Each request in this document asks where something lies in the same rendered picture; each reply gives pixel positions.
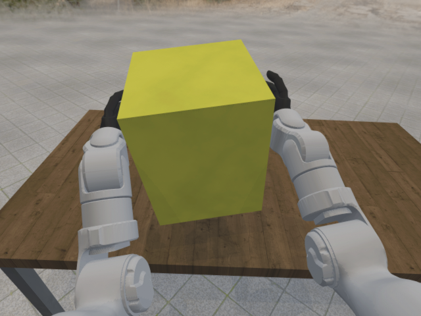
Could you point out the robot left upper arm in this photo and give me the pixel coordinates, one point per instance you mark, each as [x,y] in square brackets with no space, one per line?
[114,286]

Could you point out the robot right forearm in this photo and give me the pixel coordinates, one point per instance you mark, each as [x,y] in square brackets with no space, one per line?
[323,197]

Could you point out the robot right upper arm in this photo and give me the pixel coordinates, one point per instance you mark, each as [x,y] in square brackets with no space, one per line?
[349,258]

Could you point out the robot left forearm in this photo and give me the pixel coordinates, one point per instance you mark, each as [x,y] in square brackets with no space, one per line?
[105,194]

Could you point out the robot left hand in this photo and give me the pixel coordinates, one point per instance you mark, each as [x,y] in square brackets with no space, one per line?
[109,119]

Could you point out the table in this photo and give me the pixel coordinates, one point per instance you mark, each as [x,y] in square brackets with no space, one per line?
[379,161]

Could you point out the robot right hand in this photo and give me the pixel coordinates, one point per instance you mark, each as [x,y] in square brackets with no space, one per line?
[279,91]

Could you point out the carton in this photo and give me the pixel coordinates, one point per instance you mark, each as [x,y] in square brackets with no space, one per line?
[198,120]

